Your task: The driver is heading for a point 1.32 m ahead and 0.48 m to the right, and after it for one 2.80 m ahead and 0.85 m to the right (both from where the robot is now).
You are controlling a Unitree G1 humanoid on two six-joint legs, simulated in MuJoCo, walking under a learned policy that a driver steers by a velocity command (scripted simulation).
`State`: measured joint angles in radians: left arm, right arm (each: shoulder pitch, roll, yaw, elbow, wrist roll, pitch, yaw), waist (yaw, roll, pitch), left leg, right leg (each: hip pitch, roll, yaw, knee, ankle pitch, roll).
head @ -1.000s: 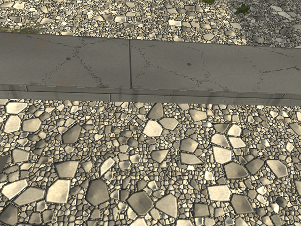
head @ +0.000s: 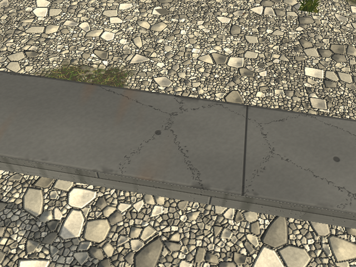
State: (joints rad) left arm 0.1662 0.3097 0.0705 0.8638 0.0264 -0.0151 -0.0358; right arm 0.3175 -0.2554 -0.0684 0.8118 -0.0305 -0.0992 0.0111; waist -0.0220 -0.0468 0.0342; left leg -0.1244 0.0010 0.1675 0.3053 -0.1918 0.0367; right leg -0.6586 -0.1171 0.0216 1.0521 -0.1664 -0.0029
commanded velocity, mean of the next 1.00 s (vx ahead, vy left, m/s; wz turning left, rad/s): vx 0.34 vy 0.00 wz -0.54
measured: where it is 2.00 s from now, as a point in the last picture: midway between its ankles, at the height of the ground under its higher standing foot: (273, 200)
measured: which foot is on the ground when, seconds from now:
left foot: down 0.00-0.24, up 0.26-0.74, down 0.76-1.00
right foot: up 0.00-0.22, down 0.24-0.76, up 0.78-1.00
